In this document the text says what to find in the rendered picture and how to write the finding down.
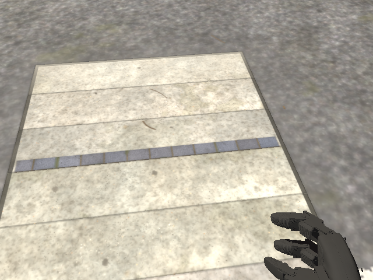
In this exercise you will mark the robot right hand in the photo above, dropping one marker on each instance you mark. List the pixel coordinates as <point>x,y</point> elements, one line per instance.
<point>331,257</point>

